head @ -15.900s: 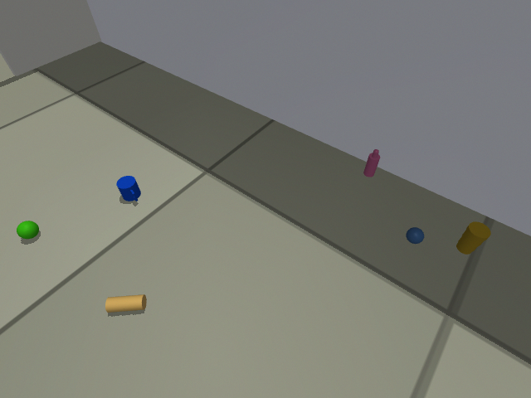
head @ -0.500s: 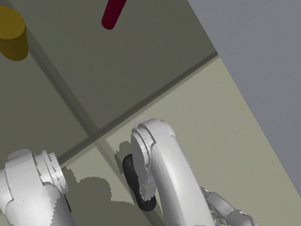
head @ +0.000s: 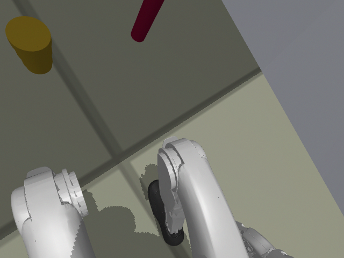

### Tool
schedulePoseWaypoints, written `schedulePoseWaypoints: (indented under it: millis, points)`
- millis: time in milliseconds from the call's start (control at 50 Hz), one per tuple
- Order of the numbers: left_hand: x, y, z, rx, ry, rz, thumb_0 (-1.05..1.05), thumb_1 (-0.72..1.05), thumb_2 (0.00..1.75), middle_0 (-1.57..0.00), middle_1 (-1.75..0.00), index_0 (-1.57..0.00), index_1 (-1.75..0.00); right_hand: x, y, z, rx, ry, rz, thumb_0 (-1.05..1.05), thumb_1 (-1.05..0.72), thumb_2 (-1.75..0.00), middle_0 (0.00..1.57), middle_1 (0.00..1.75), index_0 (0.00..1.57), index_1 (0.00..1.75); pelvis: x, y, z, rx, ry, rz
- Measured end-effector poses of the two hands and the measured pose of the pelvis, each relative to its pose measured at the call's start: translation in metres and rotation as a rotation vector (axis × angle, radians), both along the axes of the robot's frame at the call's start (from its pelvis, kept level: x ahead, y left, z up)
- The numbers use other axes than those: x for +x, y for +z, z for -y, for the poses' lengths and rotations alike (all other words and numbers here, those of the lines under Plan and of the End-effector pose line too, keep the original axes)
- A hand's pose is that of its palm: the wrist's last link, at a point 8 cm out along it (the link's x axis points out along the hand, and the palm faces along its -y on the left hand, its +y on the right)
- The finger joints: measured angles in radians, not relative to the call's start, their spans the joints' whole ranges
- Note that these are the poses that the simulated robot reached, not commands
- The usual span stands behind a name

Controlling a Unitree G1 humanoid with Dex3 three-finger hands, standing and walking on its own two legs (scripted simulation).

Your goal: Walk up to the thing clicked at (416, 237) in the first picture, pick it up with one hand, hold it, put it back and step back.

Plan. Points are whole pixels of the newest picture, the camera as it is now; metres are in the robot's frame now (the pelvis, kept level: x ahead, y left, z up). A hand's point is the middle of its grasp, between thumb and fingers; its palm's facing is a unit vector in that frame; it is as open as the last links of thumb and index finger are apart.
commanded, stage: settle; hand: left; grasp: from above
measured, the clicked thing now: out of the picture +0.43 +0.35 -0.25
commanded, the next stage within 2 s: lift in 0.54 s
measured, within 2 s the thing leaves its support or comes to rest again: neither
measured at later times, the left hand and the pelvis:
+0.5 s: hand out of the picture +0.41 +0.36 -0.12, palm faces -0.44 -0.13 -0.89, open 9.7 cm; pelvis -0.01 -0.01 +0.03, yaw +5 degrees
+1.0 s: hand out of the picture +0.38 +0.36 -0.05, palm faces -0.45 -0.14 -0.88, open 9.8 cm; pelvis -0.01 +0.00 +0.08, yaw +7 degrees
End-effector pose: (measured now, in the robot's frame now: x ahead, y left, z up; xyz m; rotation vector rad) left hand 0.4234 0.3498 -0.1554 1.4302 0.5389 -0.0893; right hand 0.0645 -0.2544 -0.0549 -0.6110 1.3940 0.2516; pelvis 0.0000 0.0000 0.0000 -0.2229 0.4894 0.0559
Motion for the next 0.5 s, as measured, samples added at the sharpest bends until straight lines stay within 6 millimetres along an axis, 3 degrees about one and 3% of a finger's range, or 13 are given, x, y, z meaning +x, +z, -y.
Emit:
schedulePoseWaypoints:
  millis: [260, 500]
  points:
    - [-0.006, 0.061, -0.011, 0.055, 0.032, -0.049, 0.00, 0.00, 0.42, -0.79, -0.66, -0.75, -0.61, 0.036, -0.012, 0.003, 0.057, -0.084, 0.094, 0.01, -0.91, -0.89, 0.20, 0.30, 0.20, 0.30, -0.001, 0.017, 0.003, 0.037, 0.026, -0.056]
    - [-0.009, 0.091, -0.007, 0.030, -0.017, -0.070, 0.00, -0.01, 0.43, -0.80, -0.65, -0.76, -0.61, 0.029, -0.004, 0.010, 0.020, -0.140, 0.067, 0.01, -0.91, -0.90, 0.20, 0.30, 0.20, 0.30, -0.005, 0.033, 0.006, 0.056, 0.046, -0.066]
